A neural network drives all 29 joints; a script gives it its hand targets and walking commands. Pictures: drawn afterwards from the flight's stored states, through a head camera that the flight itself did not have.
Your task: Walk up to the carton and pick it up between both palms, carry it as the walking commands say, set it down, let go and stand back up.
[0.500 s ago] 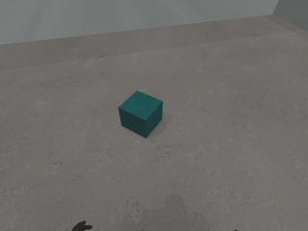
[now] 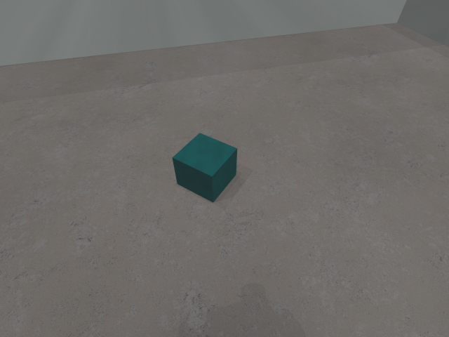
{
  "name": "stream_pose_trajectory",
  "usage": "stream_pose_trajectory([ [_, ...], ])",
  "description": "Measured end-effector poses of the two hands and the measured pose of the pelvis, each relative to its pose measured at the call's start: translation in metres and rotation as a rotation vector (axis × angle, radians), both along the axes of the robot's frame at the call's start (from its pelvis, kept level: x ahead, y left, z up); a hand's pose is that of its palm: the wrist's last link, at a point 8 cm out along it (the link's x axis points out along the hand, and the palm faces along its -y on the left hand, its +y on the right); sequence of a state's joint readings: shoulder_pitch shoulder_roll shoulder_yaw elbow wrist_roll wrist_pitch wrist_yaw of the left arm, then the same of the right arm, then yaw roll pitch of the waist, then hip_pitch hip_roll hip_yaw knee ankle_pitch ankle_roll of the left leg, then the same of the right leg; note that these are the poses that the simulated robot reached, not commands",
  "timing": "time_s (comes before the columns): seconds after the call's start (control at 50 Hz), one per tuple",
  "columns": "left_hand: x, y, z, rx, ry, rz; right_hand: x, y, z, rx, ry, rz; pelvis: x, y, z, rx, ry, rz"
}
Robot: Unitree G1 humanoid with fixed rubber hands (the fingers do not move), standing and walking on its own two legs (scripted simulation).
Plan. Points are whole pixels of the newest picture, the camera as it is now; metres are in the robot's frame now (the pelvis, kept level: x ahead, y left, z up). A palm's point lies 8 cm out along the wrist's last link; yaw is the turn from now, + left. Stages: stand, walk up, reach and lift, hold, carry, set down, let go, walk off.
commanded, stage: stand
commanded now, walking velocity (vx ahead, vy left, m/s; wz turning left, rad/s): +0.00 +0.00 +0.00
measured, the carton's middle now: (206, 166) +1.16 +0.15 -0.66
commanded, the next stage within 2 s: walk up in 0.30 s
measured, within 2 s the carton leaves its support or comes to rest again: neither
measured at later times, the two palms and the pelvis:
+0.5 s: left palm out of the picture +0.05 +0.24 -0.12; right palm out of the picture +0.04 -0.23 -0.13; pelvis +0.00 +0.00 +0.01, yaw +0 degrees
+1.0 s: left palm (123, 284) +0.27 +0.24 -0.12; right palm out of the picture +0.00 -0.21 -0.09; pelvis +0.14 +0.01 +0.01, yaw +0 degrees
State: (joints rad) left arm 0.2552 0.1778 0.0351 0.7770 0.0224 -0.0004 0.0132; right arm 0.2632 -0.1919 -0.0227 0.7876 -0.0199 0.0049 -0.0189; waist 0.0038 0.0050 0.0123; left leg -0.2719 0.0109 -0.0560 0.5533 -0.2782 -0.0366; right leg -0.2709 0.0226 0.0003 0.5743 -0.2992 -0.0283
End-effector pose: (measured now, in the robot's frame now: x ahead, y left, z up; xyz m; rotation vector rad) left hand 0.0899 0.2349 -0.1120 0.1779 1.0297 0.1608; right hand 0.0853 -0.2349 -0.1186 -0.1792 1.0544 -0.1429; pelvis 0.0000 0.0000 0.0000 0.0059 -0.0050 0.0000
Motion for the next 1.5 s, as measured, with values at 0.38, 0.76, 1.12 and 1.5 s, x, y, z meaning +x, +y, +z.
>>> stream_pose_trajectory([
  [0.38, -0.030, 0.006, -0.009, 0.002, 0.116, 0.044, -0.033, -0.001, -0.008, -0.007, 0.127, -0.033, 0.002, 0.002, 0.004, -0.003, -0.006, 0.000],
  [0.76, -0.023, 0.050, -0.025, -0.014, 0.198, 0.044, -0.015, 0.010, -0.001, -0.052, 0.104, -0.038, 0.039, 0.031, -0.001, -0.013, 0.024, -0.005],
  [1.12, 0.283, -0.056, -0.020, -0.134, -0.036, -0.182, -0.034, 0.014, 0.010, 0.038, 0.563, -0.260, 0.208, -0.025, -0.005, -0.031, 0.066, 0.013],
  [1.5, 0.257, -0.061, 0.026, 0.070, 0.353, 0.144, 0.378, -0.086, -0.016, 0.086, 0.162, 0.020, 0.407, -0.079, 0.019, 0.043, -0.003, -0.019],
])
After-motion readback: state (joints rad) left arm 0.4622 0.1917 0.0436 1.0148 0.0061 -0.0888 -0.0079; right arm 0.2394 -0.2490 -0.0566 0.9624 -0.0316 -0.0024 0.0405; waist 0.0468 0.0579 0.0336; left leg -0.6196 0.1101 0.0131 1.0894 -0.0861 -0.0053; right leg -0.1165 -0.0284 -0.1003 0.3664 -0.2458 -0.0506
